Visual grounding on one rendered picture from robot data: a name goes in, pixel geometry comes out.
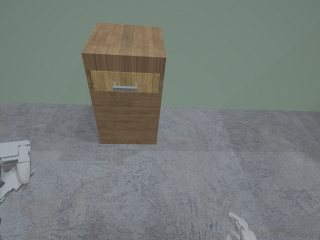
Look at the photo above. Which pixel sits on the handle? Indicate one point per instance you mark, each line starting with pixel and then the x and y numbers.
pixel 125 88

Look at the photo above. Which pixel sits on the left robot hand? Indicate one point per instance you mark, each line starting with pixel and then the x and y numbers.
pixel 15 159

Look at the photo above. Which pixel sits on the cabinet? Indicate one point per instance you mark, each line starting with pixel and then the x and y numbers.
pixel 126 117

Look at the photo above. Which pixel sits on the drawer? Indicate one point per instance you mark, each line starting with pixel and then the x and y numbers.
pixel 105 80

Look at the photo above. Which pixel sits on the right robot hand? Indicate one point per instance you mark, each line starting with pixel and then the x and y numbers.
pixel 241 227

